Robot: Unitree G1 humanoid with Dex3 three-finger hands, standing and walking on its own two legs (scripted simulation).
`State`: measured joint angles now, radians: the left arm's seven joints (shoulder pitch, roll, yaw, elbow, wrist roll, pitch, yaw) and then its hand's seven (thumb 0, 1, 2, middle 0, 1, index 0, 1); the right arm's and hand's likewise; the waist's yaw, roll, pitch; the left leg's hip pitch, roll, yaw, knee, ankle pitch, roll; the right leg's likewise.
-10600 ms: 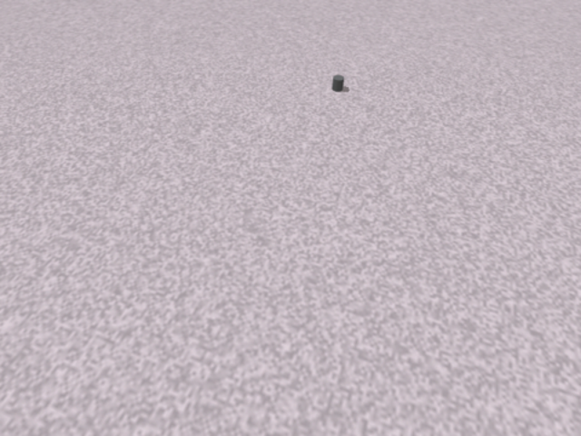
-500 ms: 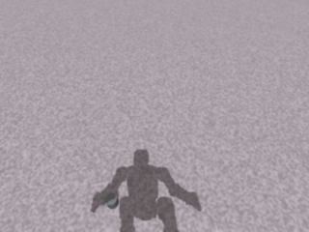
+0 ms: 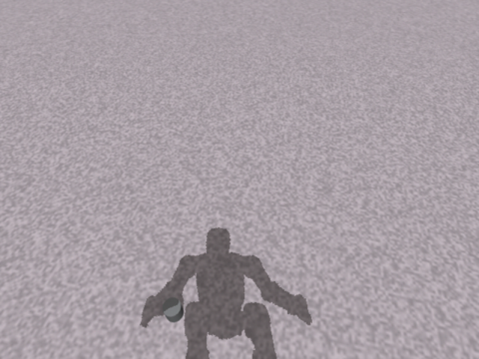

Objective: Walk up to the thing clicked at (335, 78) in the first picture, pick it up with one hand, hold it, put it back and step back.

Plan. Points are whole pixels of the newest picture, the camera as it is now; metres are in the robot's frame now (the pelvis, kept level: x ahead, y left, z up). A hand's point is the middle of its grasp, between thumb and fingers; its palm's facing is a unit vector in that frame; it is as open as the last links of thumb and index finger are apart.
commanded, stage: stand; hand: left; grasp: from above
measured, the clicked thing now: (173, 310) +0.41 +0.26 -0.74
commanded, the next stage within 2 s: rise first in 0.10 s
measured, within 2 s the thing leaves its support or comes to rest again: neither
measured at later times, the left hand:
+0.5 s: hand out of the picture +0.16 +0.25 -0.17, palm faces -0.03 -0.93 -0.36, open 10.0 cm
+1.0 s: hand out of the picture +0.13 +0.27 -0.23, palm faces -0.14 -0.88 -0.45, open 14.1 cm
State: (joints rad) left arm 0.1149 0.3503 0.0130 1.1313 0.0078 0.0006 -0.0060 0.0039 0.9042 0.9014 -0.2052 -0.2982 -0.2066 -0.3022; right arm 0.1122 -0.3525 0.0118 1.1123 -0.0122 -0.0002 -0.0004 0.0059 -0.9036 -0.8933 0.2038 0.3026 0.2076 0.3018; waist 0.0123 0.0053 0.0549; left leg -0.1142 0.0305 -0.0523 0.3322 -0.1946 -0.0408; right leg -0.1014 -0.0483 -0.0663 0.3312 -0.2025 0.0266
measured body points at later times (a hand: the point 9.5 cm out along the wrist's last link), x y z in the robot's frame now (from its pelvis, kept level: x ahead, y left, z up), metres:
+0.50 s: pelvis -0.02 +0.01 -0.02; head +0.04 +0.01 +0.42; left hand +0.16 +0.30 -0.15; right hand +0.08 -0.26 -0.14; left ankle -0.01 +0.15 -0.75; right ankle -0.02 -0.13 -0.75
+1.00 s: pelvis -0.02 +0.02 -0.09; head +0.07 +0.04 +0.35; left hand +0.14 +0.31 -0.20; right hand +0.14 -0.24 -0.18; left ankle -0.01 +0.15 -0.75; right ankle -0.02 -0.13 -0.75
